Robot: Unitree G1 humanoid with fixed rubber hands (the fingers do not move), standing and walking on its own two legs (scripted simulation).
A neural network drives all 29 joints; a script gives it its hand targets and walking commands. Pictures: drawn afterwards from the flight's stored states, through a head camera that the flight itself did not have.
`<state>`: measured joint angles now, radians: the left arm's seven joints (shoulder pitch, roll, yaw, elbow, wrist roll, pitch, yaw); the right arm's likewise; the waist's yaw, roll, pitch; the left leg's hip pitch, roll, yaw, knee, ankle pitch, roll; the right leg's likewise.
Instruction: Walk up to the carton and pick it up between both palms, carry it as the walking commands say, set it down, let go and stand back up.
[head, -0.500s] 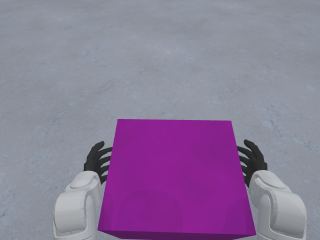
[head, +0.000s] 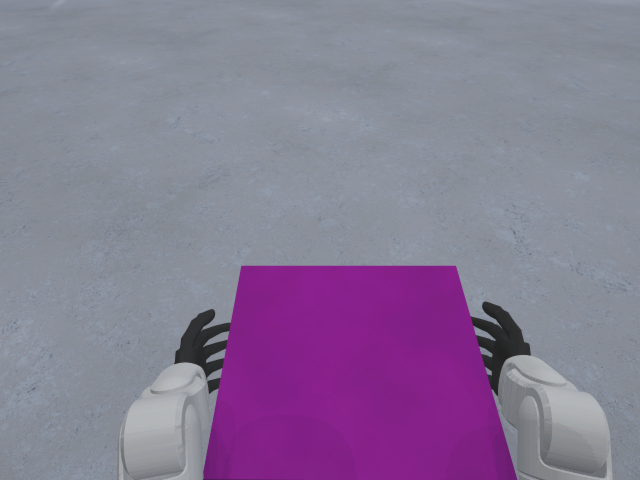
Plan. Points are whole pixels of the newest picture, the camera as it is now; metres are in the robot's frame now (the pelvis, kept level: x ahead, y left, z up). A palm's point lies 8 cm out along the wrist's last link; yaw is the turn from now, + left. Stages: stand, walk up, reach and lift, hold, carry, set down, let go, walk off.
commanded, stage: carry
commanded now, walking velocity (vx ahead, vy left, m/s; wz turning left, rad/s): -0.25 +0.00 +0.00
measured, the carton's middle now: (347, 393) +0.25 -0.01 +0.02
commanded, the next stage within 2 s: none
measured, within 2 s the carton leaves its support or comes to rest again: neither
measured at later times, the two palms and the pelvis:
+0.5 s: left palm out of the picture +0.03 +0.13 +0.06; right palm out of the picture -0.01 -0.22 +0.05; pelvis -0.22 -0.01 +0.01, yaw -4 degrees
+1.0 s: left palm out of the picture -0.23 +0.21 +0.06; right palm out of the picture -0.21 -0.14 +0.08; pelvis -0.46 +0.02 +0.01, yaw +1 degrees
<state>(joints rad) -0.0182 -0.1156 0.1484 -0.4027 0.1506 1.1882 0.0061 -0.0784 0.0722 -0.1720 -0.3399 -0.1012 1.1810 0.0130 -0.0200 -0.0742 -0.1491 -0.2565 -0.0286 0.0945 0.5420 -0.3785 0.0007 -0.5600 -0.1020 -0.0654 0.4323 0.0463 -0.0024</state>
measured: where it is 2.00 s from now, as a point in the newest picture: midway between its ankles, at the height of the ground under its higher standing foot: outside the picture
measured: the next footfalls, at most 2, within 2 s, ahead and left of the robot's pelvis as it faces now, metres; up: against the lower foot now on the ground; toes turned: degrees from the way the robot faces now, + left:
right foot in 0.42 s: -0.19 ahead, -0.11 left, +0.00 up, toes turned -7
left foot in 0.92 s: -0.41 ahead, +0.13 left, +0.00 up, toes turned +4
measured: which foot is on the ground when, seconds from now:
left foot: down 0.00-0.44, up 0.46-0.90, down 0.92-1.00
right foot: up 0.00-0.40, down 0.42-0.92, up 0.94-1.00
